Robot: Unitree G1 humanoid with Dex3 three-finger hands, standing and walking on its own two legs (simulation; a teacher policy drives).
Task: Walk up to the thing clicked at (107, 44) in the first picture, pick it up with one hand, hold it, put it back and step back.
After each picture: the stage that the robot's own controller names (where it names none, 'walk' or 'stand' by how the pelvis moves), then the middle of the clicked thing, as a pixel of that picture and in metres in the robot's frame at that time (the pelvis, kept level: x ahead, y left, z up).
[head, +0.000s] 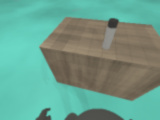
stand; (109, 35) +0.66 -0.13 +0.13
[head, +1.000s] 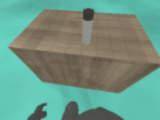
walk; (87, 28) +0.61 +0.08 +0.16
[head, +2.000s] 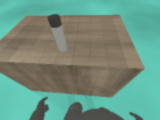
walk; (59, 35) +0.51 +0.24 +0.17
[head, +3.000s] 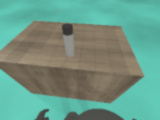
stand; (68, 42) +0.53 +0.19 +0.13
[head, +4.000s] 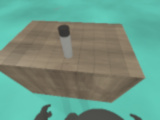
stand; (66, 43) +0.50 +0.20 +0.13
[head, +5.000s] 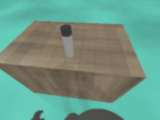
stand; (68, 43) +0.51 +0.20 +0.13
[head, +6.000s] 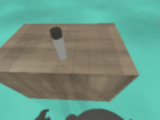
stand; (59, 45) +0.48 +0.24 +0.13
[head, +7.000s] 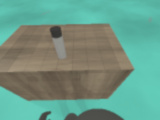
stand; (59, 44) +0.51 +0.24 +0.13
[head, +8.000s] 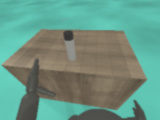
rise first; (70, 47) +0.52 +0.21 +0.13
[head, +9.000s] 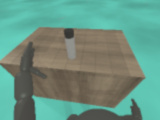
go down; (70, 45) +0.53 +0.19 +0.14
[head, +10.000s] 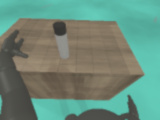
go down; (62, 42) +0.49 +0.19 +0.15
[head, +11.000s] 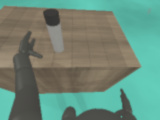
close in; (55, 34) +0.51 +0.19 +0.17
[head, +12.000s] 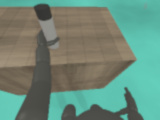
close; (49, 30) +0.54 +0.21 +0.18
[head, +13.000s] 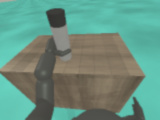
lift; (61, 39) +0.33 +0.16 +0.34
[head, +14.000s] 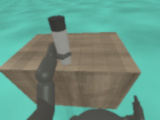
hold; (61, 43) +0.34 +0.17 +0.30
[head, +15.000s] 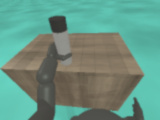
hold; (62, 44) +0.33 +0.16 +0.30
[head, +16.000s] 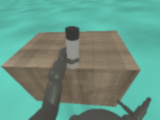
hold; (72, 50) +0.37 +0.12 +0.24
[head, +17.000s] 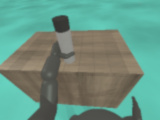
crouch; (65, 43) +0.36 +0.16 +0.29
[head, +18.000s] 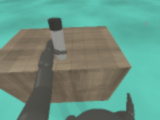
crouch; (58, 41) +0.45 +0.18 +0.23
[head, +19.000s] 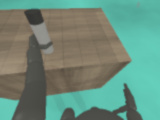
lower; (42, 35) +0.52 +0.23 +0.16
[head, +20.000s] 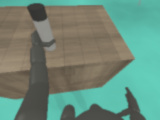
lower; (44, 31) +0.52 +0.22 +0.18
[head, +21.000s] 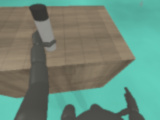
lower; (45, 31) +0.52 +0.22 +0.18
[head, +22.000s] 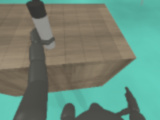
lower; (44, 29) +0.52 +0.23 +0.19
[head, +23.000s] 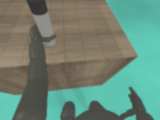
loosen; (44, 25) +0.53 +0.22 +0.20
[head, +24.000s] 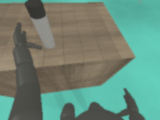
rise; (43, 28) +0.52 +0.22 +0.19
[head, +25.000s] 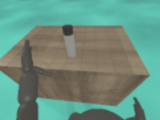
sink last; (70, 42) +0.52 +0.19 +0.16
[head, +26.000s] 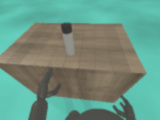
stand; (68, 40) +0.53 +0.21 +0.14
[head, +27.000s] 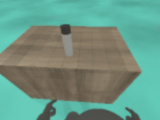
walk; (67, 41) +0.54 +0.20 +0.15
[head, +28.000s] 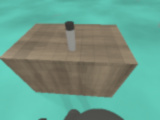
stand; (70, 37) +0.63 +0.19 +0.13
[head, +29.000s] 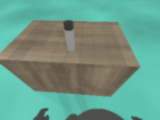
stand; (70, 37) +0.59 +0.19 +0.12
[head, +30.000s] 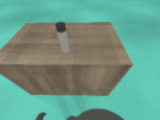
stand; (63, 39) +0.59 +0.23 +0.12
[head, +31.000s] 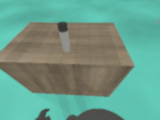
stand; (64, 38) +0.59 +0.23 +0.12
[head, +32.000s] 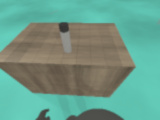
walk; (65, 39) +0.59 +0.22 +0.12
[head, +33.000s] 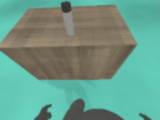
walk; (68, 20) +0.71 +0.22 +0.14
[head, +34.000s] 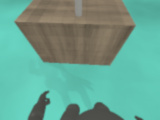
walk; (78, 1) +0.97 +0.17 +0.16
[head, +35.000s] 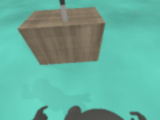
stand; (63, 11) +1.22 +0.39 +0.15
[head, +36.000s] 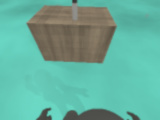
stand; (74, 9) +1.21 +0.27 +0.13
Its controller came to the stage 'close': yes
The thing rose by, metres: 0.19
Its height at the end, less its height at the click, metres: +0.00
